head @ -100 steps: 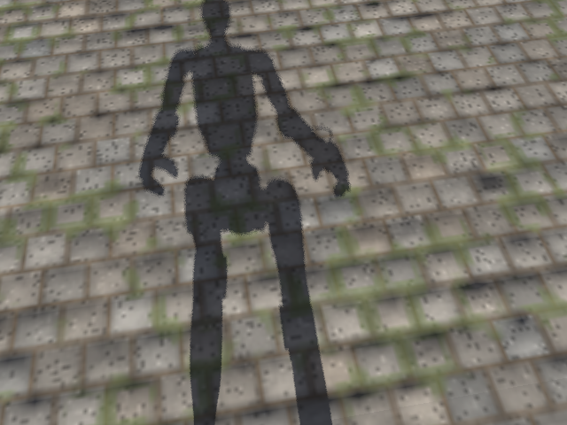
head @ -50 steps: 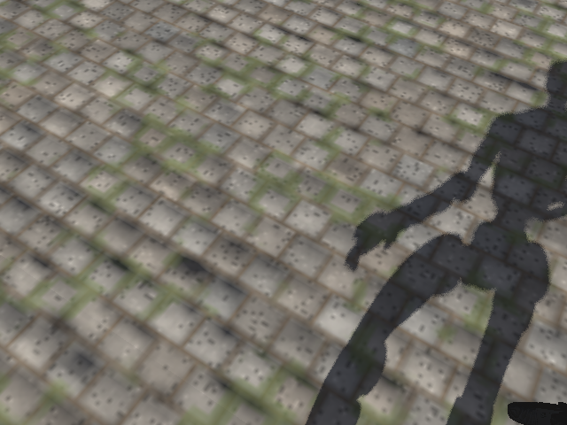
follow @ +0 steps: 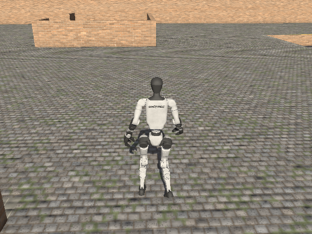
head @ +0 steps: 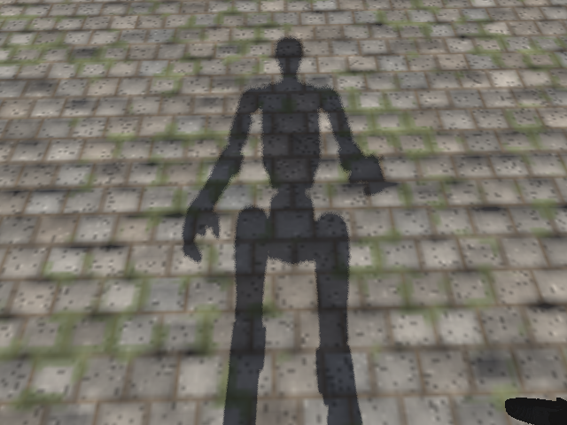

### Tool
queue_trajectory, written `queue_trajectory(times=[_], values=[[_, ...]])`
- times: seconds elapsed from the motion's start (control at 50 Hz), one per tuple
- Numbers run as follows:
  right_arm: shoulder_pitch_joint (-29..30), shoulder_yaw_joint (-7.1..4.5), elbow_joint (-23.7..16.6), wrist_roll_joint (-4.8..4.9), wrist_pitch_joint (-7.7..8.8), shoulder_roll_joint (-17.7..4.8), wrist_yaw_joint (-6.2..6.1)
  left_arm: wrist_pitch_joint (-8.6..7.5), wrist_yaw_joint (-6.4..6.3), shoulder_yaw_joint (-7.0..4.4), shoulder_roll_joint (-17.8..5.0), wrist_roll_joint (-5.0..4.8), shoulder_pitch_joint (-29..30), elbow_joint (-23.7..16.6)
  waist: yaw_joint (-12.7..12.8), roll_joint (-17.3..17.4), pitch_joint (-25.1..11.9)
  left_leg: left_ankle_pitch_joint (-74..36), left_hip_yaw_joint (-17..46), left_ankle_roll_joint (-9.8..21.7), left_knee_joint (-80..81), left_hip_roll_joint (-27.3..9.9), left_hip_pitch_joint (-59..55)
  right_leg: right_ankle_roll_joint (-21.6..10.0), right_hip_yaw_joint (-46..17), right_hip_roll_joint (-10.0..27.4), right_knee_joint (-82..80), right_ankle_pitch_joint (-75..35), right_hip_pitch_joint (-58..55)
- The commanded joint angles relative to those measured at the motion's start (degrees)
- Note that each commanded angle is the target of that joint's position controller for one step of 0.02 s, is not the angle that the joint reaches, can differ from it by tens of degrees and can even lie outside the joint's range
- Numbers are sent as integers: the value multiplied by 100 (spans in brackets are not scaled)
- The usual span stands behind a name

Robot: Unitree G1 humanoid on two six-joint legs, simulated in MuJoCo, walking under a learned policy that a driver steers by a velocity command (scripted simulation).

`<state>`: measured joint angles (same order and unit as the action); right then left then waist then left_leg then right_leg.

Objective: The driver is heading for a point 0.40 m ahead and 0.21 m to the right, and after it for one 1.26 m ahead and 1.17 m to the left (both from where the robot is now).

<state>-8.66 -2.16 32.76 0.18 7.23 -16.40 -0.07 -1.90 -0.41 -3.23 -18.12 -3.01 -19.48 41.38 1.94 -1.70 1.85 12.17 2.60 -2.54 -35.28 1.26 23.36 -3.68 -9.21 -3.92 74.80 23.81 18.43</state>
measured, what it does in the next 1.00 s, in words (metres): walks ahead: right foot, then left foot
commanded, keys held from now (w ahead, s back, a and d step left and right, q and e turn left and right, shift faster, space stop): w+e+shift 0.34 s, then w+q+shift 0.58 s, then q+shift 0.08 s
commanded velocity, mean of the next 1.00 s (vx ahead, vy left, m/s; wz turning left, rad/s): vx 0.98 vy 0.00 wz -0.12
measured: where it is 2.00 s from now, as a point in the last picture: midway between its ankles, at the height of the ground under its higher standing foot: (369, 194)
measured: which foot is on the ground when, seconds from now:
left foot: down 0.00-0.38, up 0.40-0.86, down 0.88-1.00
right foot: up 0.00-0.36, down 0.38-0.86, up 0.88-1.00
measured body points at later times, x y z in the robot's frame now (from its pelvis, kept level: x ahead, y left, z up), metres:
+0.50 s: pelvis +0.39 -0.08 -0.01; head +0.41 -0.09 +0.44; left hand +0.62 +0.12 -0.10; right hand +0.37 -0.35 -0.13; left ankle +0.31 +0.14 -0.58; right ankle +0.44 -0.13 -0.72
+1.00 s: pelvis +0.83 -0.17 -0.01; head +0.84 -0.18 +0.44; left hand +1.02 +0.06 -0.08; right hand +0.86 -0.44 -0.13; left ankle +0.91 -0.14 -0.72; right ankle +0.67 -0.30 -0.58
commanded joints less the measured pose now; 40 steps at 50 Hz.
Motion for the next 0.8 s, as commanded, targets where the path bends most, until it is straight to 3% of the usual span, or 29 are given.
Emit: queue_trajectory(times=[0.02, 0.04, 0.06, 0.1, 0.16, 0.22, 0.24, 0.28, 0.3, 0.32, 0.34, 0.36, 0.38, 0.4, 0.42, 0.44, 0.46, 0.48, 0.5, 0.52, 0.54, 0.58, 0.68, 0.74, 0.76, 0.8], values=[[-1188, -313, 83, -137, -54, -729, -41, -91, 59, -29, -391, 159, 789, -861, -726, 349, -184, 1224, 2477, 936, 1954, -1822, -2782, 58, 180, 890, 667, -761, 3021], [-1067, -268, 203, -151, -35, -579, -45, -44, 109, -43, -334, 98, 813, -913, -577, 568, -6, 776, 1928, 885, 2044, -1672, -2392, 54, 166, 1072, 480, -799, 2797], [-1015, -228, 319, -92, -18, -406, -22, 18, 135, -37, -248, 25, 812, -949, -501, 763, 63, 514, 1536, 858, 2125, -1576, -2262, 40, 220, 1158, 404, -770, 2787], [-1000, -219, 521, 19, -11, -337, 6, 114, 180, 18, -55, 6, 927, -1055, -379, 736, 223, -54, 923, 857, 2260, -1566, -2111, 24, 307, 1282, 302, -861, 3023], [-803, -265, 643, -60, -8, -566, -26, 103, 247, 63, -48, 66, 1166, -1180, -242, 529, 518, -760, 60, 894, 2582, -1545, -1842, 146, 382, 1310, -301, -1591, 3189], [-971, -272, 812, -120, -12, -721, -70, 44, 340, 48, -167, 92, 1694, -1233, -461, 154, 718, -1275, -828, 689, 2847, -1292, -2073, 71, 884, 1103, -1377, -2504, 3010], [-1093, -320, 871, -83, -14, -955, -82, 3, 407, 105, -44, 94, 1948, -1345, -493, 257, 882, -1606, -975, 652, 2861, -1417, -2063, 2, 994, 1154, -1903, -2646, 2889], [-1197, -331, 988, -86, -67, -1106, -99, -76, 518, 88, -111, 83, 2259, -1412, -501, 218, 914, -3476, -1456, 421, 2678, -1286, -2278, -211, 1575, 770, -2806, -2738, 2223], [-1357, -368, 1032, -96, -101, -1285, -131, -96, 530, 22, -247, 70, 2297, -1419, -443, 398, 650, -5029, -1532, 368, 2377, -1296, -2478, -302, 1900, 431, -2917, -2615, 1696], [-1388, -413, 1048, -82, -162, -1488, -171, -87, 528, -57, -414, 41, 2063, -1401, -193, 694, 403, -6660, -1579, 344, 1846, -1395, -2743, -389, 2077, 165, -2922, -2321, 1309], [-1267, -454, 1004, -65, -239, -1660, -200, -47, 511, -185, -631, -1, 1401, -1274, 259, 986, -6, -7799, -1601, 373, 929, -1503, -2824, -512, 2108, -21, -2860, -1955, 590], [-1127, -451, 939, -26, -250, -1681, -197, 18, 464, -334, -844, 32, 299, -1003, 835, 1093, -575, -8167, -1429, 529, -271, -1648, -2290, -763, 1855, -104, -2914, -1736, -907], [-816, -377, 885, 32, -200, -1526, -165, 93, 332, -512, -1049, 56, -1153, -563, 1582, 681, -1024, -6787, -1332, 524, -2045, -1399, -1056, -1078, 1147, 157, -3748, -2339, -3004], [-827, -109, 823, -92, -52, -563, -132, 162, 194, -530, -1293, 61, -1374, -286, 1170, -1280, -1063, 1028, -1317, 391, -4866, -137, 620, -1228, -257, 992, -3757, -2970, -4274], [-2177, 79, 635, 222, 174, -369, 3, -25, 221, -348, -1274, 300, -734, -620, 194, -1597, -2745, 2034, 375, 521, -5977, 28, 1878, -2428, -3475, 2378, -4863, -561, -5287], [-1255, -36, 658, 452, 242, -904, 3, -96, 239, -350, -804, 336, -928, -559, 770, -330, -2348, 1381, 598, 666, -5707, -210, 2072, -2032, -3696, 2307, -5846, 1336, -4502], [-683, -34, 431, 571, 211, -857, -20, -226, 265, -310, -821, 320, -685, -386, 510, 233, -902, 1089, 406, 691, -5226, -396, 2277, -1770, -3132, 2245, -6280, 1394, -3179], [-572, -1, 510, 444, 120, -684, -90, -358, 278, -222, -565, 325, -65, -371, 144, 758, -454, 704, 529, 701, -4705, -760, 1985, -1495, -2536, 2135, -6282, 809, -2189], [-796, -19, 654, 364, -14, -645, -78, -438, 283, -140, -314, 424, 316, -375, -130, 605, -138, 371, 622, 662, -4496, -916, 1600, -1341, -1869, 1917, -6272, 395, -1362], [-1095, -54, 816, 346, -177, -649, -38, -488, 281, -97, -138, 474, 488, -340, -353, 334, 37, 119, 692, 616, -4338, -1078, 1252, -1149, -1252, 1728, -6368, 73, -751], [-1212, -73, 918, 333, -311, -570, -36, -529, 289, -79, -32, 428, 526, -252, -436, 186, 142, 10, 700, 553, -4159, -1152, 1144, -983, -699, 1581, -6452, -221, -410], [-1001, -46, 925, 298, -456, -378, -30, -598, 262, -108, -99, 386, 413, -72, -386, 145, 397, -486, 672, 428, -3807, -1195, 1435, -648, 199, 1373, -6614, -1031, -155], [37, -23, 630, 233, -322, -303, 98, -693, 72, -73, -164, 452, 116, 97, 25, 210, 614, -2494, -6, 347, -1840, -844, 1719, -55, 1707, 927, -6936, -2652, -590], [470, 19, 483, 253, -220, -169, 289, -643, -25, -59, -332, 422, -196, 254, 192, 227, 714, -2954, -431, 530, -805, -607, 1725, 239, 2030, 1112, -6944, -3629, -1430], [568, 11, 414, 258, -193, -192, 368, -590, -54, -64, -410, 420, -232, 277, 190, 135, 707, -2840, -636, 622, -485, -466, 1664, 350, 2144, 1161, -6787, -4400, -1776], [554, -76, 278, 260, -190, -381, 480, -426, -169, -115, -707, 447, -273, 277, 16, -203, 352, -2393, -1208, 800, -228, -3, 1304, 506, 2280, 1283, -6050, -7025, -2571]])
